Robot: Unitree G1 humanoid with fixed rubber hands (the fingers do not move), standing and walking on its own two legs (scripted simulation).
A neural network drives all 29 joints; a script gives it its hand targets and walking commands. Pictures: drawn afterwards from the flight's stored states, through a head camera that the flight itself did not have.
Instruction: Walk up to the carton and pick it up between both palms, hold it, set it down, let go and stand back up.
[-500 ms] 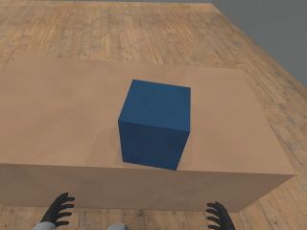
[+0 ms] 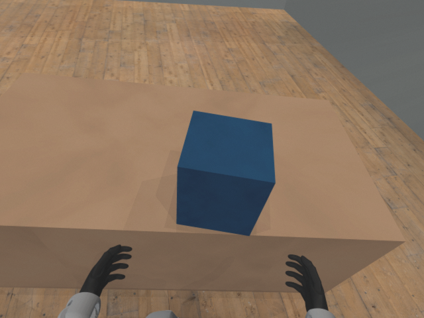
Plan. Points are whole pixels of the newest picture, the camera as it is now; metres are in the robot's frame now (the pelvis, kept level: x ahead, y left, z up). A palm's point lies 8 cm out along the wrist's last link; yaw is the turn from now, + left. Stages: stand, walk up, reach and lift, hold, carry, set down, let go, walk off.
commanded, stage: reach and lift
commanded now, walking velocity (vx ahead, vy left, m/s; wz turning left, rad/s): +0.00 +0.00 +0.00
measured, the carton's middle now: (222, 175) +0.48 -0.05 -0.06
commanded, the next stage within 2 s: none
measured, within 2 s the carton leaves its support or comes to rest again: neither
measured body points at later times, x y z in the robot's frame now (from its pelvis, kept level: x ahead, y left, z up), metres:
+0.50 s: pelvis +0.01 +0.01 +0.00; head +0.03 +0.04 +0.45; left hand +0.23 +0.20 -0.05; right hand +0.22 -0.19 -0.04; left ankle +0.07 +0.06 -0.71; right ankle +0.01 -0.17 -0.71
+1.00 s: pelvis +0.02 +0.00 +0.00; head +0.03 +0.04 +0.45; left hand +0.31 +0.19 -0.01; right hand +0.28 -0.20 -0.01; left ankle +0.07 +0.05 -0.71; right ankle +0.01 -0.17 -0.71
